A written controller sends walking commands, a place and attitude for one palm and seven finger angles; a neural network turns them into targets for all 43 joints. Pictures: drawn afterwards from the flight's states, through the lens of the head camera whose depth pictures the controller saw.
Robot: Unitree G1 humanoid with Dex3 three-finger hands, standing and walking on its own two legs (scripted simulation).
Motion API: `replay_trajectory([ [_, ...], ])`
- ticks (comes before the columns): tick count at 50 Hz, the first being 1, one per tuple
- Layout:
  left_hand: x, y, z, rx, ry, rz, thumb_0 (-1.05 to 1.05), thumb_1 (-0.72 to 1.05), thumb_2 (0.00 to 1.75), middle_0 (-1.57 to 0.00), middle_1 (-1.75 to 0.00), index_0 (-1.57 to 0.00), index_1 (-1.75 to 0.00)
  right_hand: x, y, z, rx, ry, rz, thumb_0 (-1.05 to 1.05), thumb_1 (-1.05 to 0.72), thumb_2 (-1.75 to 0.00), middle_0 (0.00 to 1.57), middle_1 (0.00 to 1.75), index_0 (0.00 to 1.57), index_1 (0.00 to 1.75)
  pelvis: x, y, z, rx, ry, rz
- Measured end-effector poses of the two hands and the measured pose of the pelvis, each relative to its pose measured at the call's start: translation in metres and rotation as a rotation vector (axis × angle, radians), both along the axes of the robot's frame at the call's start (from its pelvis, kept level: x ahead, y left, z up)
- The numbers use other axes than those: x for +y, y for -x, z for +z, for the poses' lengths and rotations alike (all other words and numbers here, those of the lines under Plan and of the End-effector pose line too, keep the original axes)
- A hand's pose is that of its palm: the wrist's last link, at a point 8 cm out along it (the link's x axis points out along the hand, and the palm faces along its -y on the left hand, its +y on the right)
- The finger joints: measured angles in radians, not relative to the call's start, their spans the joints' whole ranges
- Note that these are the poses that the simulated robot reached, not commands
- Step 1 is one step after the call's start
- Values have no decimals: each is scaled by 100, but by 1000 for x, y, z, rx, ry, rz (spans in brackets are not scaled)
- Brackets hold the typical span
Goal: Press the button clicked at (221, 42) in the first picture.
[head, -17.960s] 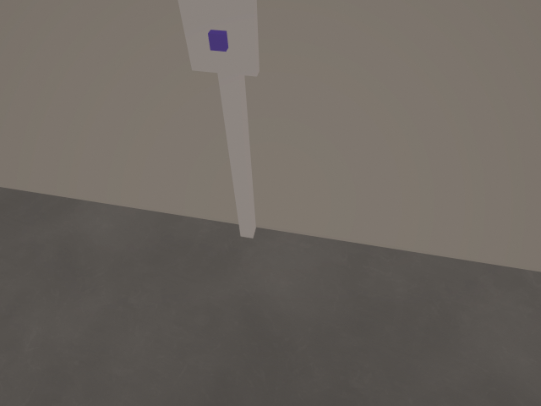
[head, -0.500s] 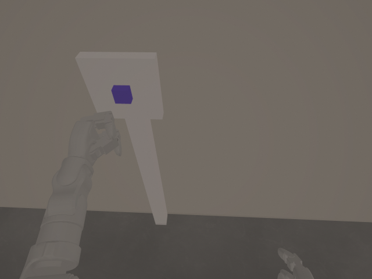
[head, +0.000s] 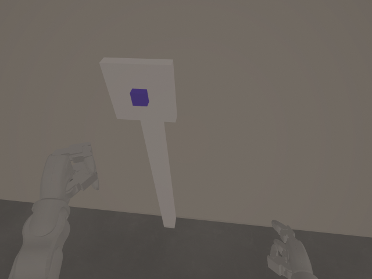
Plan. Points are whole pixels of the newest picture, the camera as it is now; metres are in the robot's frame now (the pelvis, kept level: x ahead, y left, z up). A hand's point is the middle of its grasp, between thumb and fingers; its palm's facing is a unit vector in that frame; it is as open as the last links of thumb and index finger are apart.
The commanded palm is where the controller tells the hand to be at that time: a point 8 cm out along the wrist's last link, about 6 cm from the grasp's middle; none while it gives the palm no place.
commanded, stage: draw the hand back to the body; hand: left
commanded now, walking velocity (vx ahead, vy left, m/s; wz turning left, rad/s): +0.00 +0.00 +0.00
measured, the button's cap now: (140, 96) +0.52 +0.17 +0.14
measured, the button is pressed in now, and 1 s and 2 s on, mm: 0 0 0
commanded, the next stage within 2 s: step back with the hand held close in 0.82 s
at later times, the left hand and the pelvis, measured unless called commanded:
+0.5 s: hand (51, 193) +0.21 +0.25 +0.16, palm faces +0.37 -0.85 -0.37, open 3.1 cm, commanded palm +0.15 +0.29 +0.18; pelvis +0.02 +0.01 +0.01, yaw +0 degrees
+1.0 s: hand (40, 194) +0.20 +0.25 +0.17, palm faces +0.41 -0.83 -0.38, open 3.1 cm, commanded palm +0.15 +0.29 +0.18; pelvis +0.02 +0.01 +0.01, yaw +0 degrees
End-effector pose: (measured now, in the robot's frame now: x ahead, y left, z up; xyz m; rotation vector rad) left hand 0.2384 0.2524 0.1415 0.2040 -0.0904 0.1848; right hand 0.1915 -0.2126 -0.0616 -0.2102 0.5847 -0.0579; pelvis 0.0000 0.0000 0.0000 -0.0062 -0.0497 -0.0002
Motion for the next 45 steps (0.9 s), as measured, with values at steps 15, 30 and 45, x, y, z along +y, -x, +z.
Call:
replay_trajectory([
  [15,20,44,27,-69,-139,144,1,89,90,-131,-150,-131,-150,13,9,-17,123,-9,12,2,-90,-90,20,30,20,30,9,-13,7,-38,0,-2],
  [30,40,84,39,-55,-232,218,1,89,90,-131,-150,-131,-150,11,-12,-3,63,10,4,2,-90,-90,20,30,20,30,13,-23,7,-36,8,-5],
  [45,37,84,39,-72,-214,220,1,89,90,-131,-150,-131,-150,21,-8,-4,60,-2,23,2,-90,-90,20,30,20,30,13,-19,7,-41,7,-2],
])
